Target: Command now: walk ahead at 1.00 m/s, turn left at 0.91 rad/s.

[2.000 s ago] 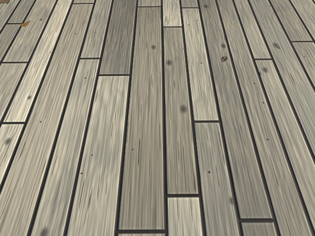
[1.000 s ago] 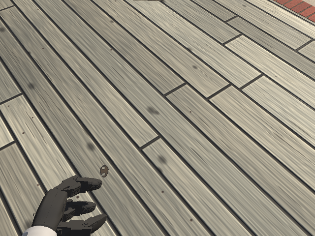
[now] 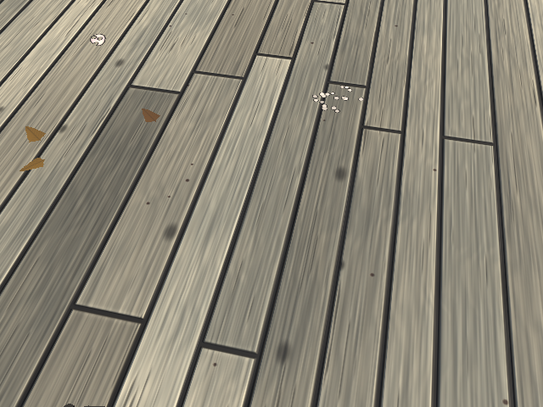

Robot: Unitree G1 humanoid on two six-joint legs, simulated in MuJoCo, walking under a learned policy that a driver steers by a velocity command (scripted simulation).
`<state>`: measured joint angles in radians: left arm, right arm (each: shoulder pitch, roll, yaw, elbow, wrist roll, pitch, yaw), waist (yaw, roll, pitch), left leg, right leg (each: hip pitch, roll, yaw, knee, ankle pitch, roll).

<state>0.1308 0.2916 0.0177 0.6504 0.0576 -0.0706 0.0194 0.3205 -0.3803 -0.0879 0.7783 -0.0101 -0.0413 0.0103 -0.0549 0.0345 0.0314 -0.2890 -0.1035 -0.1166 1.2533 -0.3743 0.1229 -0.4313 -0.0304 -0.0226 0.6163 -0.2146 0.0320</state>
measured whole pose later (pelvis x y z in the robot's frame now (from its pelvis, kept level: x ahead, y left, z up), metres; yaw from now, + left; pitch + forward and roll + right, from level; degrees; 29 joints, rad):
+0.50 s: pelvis +0.44 +0.05 +0.01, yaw +10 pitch +1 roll +1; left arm 0.35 0.25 0.01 0.83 0.01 -0.06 -0.01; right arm 0.26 -0.29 -0.03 0.80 -0.04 -0.06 0.01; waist 0.04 -0.01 0.03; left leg -0.26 -0.11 0.08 0.51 -0.26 0.12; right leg -0.42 -0.08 0.04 1.30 -0.29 -0.06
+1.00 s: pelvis +0.92 +0.05 +0.01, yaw -13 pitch +0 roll -2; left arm 0.44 0.32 0.06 0.89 0.01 -0.03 -0.01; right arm 0.06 -0.22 0.04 0.62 -0.06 -0.09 0.00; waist 0.04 0.00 0.04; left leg -0.64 0.11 -0.11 1.18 -0.32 -0.04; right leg -0.18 0.23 0.03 0.44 -0.24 -0.18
